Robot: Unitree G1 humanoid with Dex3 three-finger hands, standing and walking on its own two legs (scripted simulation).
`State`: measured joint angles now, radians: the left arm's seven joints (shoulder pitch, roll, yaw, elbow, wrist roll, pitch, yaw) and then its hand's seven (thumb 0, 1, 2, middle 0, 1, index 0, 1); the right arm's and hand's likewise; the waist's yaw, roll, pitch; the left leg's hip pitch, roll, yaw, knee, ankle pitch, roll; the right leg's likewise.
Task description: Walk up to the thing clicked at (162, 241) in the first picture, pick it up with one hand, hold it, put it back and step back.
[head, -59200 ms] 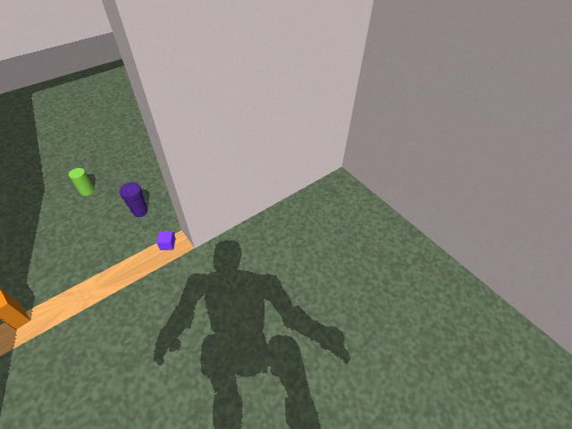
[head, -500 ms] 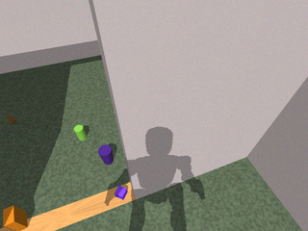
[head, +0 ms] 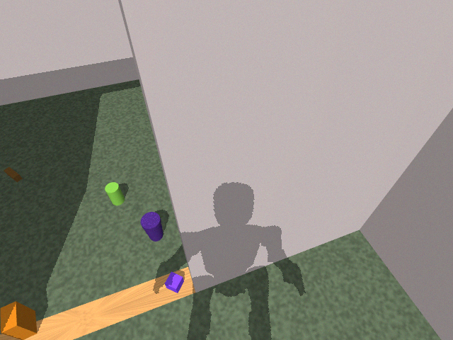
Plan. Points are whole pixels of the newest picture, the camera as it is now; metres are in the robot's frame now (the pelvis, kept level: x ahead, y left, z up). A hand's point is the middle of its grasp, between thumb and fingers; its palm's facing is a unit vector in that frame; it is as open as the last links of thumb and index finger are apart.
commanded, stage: stand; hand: left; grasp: from above
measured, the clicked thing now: (174, 282) +0.45 +0.23 -0.75
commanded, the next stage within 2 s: step back in 1.30 s
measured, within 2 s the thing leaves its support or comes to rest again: neither
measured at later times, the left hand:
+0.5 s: hand out of the picture +0.07 +0.25 -0.16, palm faces +0.03 -0.94 -0.34, open 7.4 cm
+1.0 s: hand out of the picture +0.06 +0.25 -0.16, palm faces +0.01 -0.94 -0.34, open 7.4 cm
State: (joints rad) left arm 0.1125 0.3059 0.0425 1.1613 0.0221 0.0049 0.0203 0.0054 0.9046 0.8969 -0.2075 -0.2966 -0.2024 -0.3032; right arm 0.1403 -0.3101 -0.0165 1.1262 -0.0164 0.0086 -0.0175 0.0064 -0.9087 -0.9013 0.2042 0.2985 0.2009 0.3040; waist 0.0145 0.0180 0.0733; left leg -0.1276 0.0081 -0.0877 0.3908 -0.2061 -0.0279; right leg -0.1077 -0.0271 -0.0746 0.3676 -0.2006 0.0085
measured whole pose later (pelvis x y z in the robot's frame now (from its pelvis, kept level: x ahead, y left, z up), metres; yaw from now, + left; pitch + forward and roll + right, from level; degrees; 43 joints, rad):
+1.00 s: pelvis +0.00 +0.00 +0.00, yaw +0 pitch -2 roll +0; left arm 0.12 0.33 0.03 1.16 0.02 0.00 0.00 0.01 0.90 0.90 -0.21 -0.30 -0.20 -0.30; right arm 0.14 -0.33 -0.01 1.14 -0.01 0.00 0.00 0.01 -0.91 -0.90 0.20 0.30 0.20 0.30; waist 0.01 0.01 0.06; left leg -0.13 0.01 -0.09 0.36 -0.19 -0.03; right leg -0.12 -0.02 -0.08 0.35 -0.19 0.00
